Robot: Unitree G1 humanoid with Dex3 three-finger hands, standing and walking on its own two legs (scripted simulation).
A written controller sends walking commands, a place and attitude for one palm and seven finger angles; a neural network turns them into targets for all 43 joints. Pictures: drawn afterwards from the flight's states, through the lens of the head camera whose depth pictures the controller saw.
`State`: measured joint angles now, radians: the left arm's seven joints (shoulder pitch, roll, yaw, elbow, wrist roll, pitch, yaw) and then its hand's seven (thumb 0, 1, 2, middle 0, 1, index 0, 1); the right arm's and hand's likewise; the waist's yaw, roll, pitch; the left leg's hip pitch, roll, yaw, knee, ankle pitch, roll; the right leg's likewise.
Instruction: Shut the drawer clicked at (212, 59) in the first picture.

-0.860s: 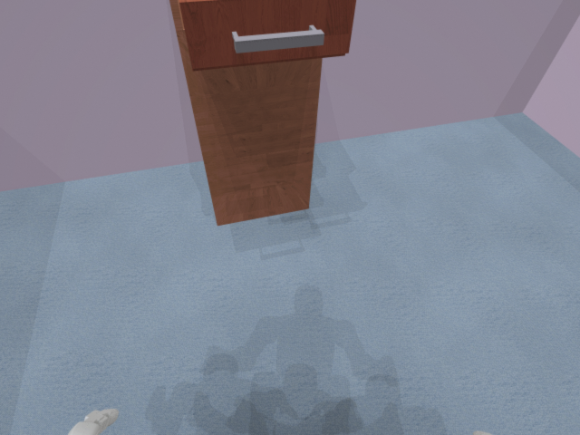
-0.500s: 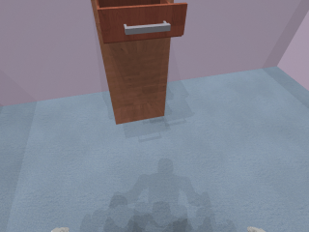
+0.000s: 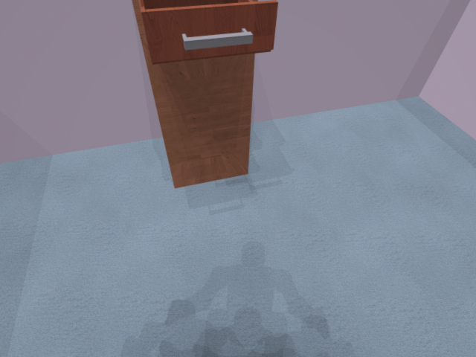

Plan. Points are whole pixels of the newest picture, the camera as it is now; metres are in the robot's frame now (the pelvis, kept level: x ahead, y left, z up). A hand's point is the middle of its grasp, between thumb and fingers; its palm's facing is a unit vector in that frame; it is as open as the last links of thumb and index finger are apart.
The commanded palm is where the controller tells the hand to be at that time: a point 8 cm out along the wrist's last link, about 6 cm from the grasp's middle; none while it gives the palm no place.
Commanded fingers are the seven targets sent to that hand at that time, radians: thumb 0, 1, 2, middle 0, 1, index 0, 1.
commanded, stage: stand and wait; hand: left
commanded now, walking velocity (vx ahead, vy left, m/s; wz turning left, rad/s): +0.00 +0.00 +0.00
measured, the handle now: (216, 37) +0.90 +0.11 +0.14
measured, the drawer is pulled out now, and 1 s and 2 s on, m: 0.25 0.25 0.25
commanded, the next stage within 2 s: look at it before walking up in 0.06 s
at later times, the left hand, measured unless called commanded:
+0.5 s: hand out of the picture +0.08 +0.25 -0.16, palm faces -0.04 -0.94 -0.33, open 7.3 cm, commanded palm none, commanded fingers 0.00 0.90 0.90 -0.20 -0.30 -0.20 -0.30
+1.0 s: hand out of the picture +0.08 +0.23 -0.16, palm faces -0.08 -0.94 -0.32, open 7.3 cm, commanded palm none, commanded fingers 0.00 0.90 0.90 -0.20 -0.30 -0.20 -0.30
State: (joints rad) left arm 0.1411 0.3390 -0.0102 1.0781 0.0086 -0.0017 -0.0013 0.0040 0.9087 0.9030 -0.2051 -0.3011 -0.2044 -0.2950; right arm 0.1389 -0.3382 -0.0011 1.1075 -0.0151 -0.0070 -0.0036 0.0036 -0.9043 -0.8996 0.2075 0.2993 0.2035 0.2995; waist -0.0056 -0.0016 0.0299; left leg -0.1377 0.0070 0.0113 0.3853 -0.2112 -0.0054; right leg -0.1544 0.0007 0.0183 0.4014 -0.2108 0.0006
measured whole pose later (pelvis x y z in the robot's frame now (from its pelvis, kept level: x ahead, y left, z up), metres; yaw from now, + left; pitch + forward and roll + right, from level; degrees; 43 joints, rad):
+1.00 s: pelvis +0.00 +0.00 -0.01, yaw -5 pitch -1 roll +1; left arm 0.17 0.31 0.01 1.03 0.01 0.04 0.01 0.00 0.91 0.90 -0.20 -0.30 -0.20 -0.29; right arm 0.11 -0.29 -0.02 1.04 -0.02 0.01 -0.03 0.00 -0.91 -0.90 0.21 0.30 0.20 0.30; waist 0.01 -0.01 0.05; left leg -0.16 0.04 0.09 0.45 -0.26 -0.02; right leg -0.22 0.03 0.09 0.49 -0.24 -0.01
